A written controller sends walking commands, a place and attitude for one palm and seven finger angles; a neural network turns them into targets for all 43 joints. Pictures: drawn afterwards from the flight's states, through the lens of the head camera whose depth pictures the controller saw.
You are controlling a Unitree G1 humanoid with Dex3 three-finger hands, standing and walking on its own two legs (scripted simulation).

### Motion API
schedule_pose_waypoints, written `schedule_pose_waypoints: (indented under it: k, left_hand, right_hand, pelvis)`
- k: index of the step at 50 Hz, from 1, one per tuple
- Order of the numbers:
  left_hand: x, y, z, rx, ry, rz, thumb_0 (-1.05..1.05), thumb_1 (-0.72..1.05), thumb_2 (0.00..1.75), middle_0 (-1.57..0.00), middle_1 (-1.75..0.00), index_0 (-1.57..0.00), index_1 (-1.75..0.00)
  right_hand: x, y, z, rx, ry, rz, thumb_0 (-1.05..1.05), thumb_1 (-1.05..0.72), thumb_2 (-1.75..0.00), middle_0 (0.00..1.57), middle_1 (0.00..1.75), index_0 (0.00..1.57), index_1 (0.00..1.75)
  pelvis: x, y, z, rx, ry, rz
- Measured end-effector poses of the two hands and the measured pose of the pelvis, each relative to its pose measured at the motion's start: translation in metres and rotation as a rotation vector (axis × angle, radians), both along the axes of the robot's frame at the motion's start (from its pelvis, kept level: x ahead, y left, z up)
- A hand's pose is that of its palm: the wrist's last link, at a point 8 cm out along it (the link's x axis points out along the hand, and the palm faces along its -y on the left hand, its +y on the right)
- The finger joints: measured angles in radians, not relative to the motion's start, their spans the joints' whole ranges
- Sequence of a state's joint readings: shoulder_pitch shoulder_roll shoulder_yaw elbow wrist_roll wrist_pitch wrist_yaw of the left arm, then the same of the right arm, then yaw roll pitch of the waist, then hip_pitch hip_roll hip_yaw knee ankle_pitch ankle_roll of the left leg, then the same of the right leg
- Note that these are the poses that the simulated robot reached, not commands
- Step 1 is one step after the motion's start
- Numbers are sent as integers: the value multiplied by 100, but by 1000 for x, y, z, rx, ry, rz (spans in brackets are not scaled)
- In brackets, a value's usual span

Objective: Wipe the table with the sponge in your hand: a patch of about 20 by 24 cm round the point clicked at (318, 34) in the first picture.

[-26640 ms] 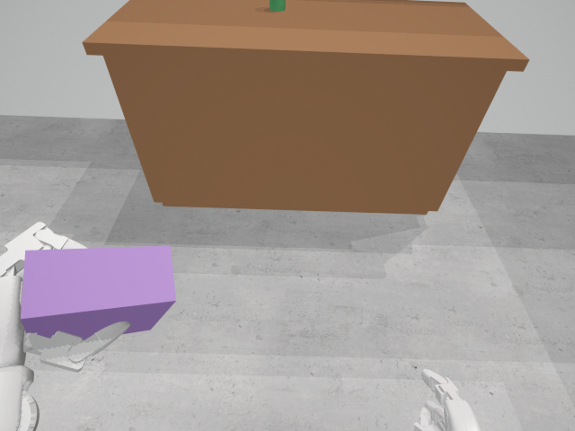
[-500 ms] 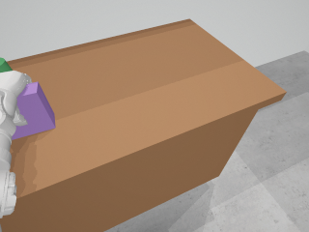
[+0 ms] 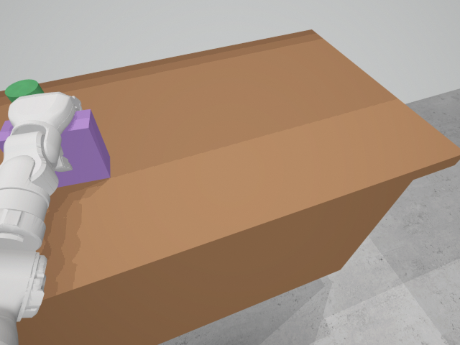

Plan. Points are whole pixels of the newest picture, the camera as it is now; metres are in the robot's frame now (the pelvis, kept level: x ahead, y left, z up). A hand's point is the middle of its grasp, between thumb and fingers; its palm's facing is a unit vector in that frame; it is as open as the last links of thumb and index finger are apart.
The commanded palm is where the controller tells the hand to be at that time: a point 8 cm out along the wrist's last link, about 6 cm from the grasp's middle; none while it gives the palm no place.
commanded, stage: slide across to the middle lane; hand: left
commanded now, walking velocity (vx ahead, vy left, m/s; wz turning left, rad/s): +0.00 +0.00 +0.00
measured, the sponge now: (66, 159) +0.40 +0.34 +0.09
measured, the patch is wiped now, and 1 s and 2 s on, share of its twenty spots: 0.35 0.55 0.80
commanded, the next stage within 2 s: wipe back along the middle lane in 0.40 s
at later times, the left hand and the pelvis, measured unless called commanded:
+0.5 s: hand (101, 129) +0.44 +0.27 +0.14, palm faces -0.03 +0.00 -1.00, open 9.8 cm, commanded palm +0.42 +0.25 +0.19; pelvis +0.02 -0.01 +0.00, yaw +1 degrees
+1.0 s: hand (112, 141) +0.41 +0.24 +0.14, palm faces -0.01 -0.01 -1.00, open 9.8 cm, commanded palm +0.38 +0.23 +0.17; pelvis +0.02 -0.04 +0.00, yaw +0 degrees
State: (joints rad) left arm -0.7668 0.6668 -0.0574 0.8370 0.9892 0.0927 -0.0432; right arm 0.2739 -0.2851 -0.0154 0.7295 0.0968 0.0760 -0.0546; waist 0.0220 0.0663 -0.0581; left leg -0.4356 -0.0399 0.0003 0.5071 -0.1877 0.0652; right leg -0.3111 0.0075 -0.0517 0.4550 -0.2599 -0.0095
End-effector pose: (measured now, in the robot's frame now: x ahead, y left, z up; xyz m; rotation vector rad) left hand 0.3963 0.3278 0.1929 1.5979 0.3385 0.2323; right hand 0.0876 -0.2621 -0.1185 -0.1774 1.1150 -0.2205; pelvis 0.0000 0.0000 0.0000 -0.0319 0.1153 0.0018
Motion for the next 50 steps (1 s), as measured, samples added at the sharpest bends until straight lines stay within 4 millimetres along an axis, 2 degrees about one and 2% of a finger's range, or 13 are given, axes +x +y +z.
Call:
schedule_pose_waypoints:
  k: [4,11,17,22,30,38,44,50]
  left_hand:
    - [4,-11,2,-19,-33,-6,0,-53,109,-79,-133,-80,-134]
    - [18,-43,-1,-41,-51,-35,0,-52,109,-79,-133,-80,-134]
    - [25,-57,-2,-33,-56,-10,0,-52,109,-78,-134,-79,-134]
    - [25,-61,-2,-31,-53,15,0,-52,109,-78,-134,-79,-134]
    - [26,-74,-1,-34,-37,26,0,-51,109,-78,-134,-78,-134]
    - [16,-84,-2,-35,-53,21,0,-50,108,-77,-134,-77,-135]
    - [1,-91,-3,-37,-74,20,0,-48,107,-76,-135,-76,-135]
    - [-6,-96,-3,-38,-69,38,0,-47,107,-75,-135,-76,-135]
  right_hand:
    - [21,9,3,12,-43,34,1,-91,-90,20,30,21,30]
    - [60,22,12,39,-145,82,1,-91,-90,20,30,21,30]
    - [80,25,16,58,-186,102,1,-91,-90,20,30,21,30]
    - [85,20,15,64,-178,104,1,-91,-90,20,30,21,30]
    - [82,3,9,55,-138,94,1,-91,-90,20,30,21,30]
    - [80,-15,9,60,-131,64,1,-91,-90,20,30,20,30]
    - [89,-22,13,63,-156,66,1,-91,-90,19,30,20,30]
    - [103,-21,18,68,-199,81,1,-91,-90,19,30,20,30]
  pelvis:
    - [2,3,1,3,-10,9]
    - [7,4,2,6,-16,8]
    - [14,1,3,11,-12,3]
    - [19,-5,3,13,-15,5]
    - [25,-16,3,18,-22,12]
    - [29,-26,4,22,-36,-4]
    - [28,-31,4,26,-50,-6]
    - [25,-35,3,28,-58,-3]
